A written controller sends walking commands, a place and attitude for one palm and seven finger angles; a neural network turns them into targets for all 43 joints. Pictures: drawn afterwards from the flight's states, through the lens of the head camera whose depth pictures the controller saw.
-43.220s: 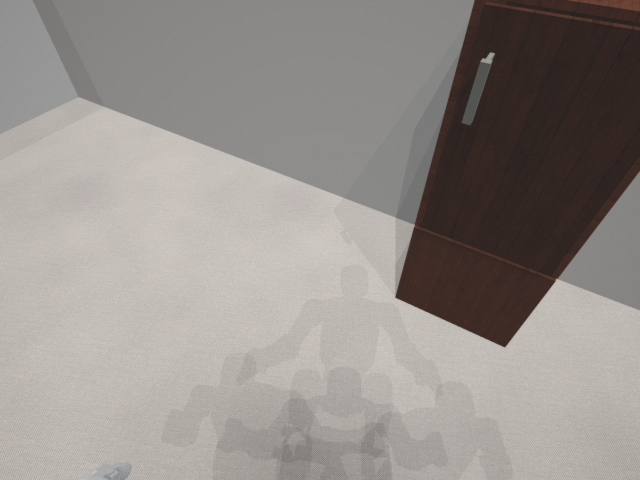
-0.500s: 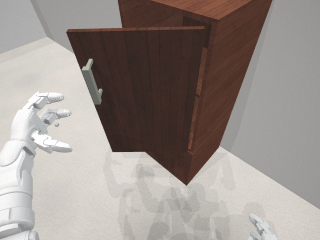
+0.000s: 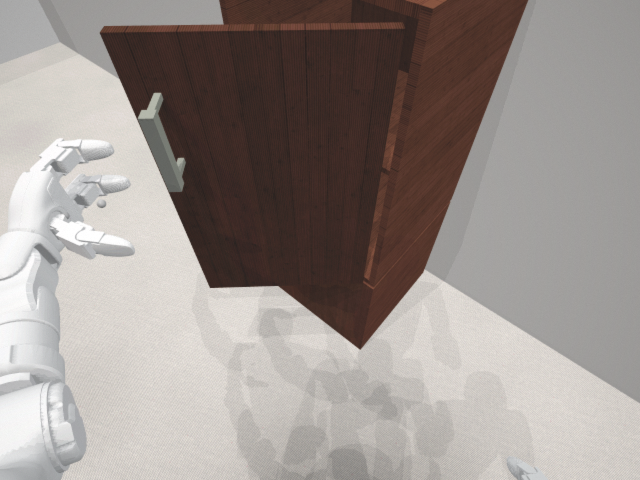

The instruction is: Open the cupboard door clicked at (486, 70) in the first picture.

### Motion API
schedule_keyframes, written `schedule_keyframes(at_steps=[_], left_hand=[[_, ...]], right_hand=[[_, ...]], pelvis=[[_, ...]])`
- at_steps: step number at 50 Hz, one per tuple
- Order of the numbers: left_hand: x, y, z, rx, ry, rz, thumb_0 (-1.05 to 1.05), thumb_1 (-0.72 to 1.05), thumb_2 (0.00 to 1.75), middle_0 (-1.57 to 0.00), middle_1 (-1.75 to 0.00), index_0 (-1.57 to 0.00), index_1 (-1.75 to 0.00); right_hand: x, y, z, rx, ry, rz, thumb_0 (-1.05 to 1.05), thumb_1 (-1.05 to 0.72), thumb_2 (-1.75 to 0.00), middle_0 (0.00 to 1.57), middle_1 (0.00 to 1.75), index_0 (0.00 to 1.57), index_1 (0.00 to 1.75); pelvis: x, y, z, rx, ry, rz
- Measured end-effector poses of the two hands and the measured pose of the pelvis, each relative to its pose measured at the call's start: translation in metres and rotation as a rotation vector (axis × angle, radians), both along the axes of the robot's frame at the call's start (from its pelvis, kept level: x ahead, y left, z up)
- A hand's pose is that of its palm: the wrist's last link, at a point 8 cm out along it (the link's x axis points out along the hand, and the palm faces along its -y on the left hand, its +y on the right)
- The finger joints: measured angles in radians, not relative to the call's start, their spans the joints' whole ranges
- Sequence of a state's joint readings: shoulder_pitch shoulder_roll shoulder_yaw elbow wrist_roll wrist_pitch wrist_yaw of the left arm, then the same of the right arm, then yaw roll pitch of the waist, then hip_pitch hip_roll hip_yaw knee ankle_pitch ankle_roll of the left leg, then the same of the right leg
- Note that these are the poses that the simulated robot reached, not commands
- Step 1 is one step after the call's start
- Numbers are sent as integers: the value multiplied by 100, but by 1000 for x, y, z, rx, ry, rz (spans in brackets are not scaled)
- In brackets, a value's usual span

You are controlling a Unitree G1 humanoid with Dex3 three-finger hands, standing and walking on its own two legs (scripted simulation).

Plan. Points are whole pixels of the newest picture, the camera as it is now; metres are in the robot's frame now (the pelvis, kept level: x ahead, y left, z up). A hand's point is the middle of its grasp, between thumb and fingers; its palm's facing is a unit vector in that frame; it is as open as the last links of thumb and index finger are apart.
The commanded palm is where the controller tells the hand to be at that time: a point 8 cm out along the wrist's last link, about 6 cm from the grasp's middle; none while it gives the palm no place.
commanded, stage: move the hooked fingers beside the handle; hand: left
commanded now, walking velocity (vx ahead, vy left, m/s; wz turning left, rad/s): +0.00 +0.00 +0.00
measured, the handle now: (166, 144) +0.54 +0.23 +0.12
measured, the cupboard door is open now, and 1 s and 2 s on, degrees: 42 42 42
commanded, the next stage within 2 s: slide the fingers in behind the handle in 1.88 s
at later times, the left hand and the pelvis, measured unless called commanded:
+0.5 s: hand (117, 168) +0.47 +0.27 +0.13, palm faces +0.04 -1.00 +0.00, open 13.9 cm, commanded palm +0.45 +0.33 +0.12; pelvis +0.00 +0.01 -0.01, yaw -1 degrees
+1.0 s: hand (108, 166) +0.48 +0.29 +0.12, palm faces +0.06 -1.00 -0.01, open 14.0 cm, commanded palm +0.46 +0.33 +0.12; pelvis +0.02 +0.02 -0.01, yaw -2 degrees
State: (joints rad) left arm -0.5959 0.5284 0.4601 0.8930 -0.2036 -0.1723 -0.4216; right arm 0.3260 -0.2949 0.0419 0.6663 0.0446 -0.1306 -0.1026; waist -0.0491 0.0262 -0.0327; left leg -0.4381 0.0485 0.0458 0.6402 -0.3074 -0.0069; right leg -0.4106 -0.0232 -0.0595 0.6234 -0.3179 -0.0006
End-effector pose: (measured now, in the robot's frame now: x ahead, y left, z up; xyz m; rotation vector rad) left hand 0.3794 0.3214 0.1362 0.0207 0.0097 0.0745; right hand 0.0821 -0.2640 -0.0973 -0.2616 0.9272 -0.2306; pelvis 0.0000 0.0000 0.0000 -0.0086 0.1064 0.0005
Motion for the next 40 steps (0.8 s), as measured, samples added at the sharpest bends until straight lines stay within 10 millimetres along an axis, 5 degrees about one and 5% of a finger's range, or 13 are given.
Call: schedule_keyframes(at_steps=[20,40], left_hand=[[58,5,-2,-3,-3,-38,-1,-50,30,-30,-120,-30,-120],[95,13,-9,-18,19,-43,-1,-50,30,-30,-120,-30,-120]], right_hand=[[-66,0,-9,-30,237,-93,1,-90,-90,20,30,20,30],[-82,12,-9,-13,354,-143,1,-90,-90,20,30,21,30]], pelvis=[[1,10,-7,-14,90,-12],[15,17,-11,-23,155,-31]])
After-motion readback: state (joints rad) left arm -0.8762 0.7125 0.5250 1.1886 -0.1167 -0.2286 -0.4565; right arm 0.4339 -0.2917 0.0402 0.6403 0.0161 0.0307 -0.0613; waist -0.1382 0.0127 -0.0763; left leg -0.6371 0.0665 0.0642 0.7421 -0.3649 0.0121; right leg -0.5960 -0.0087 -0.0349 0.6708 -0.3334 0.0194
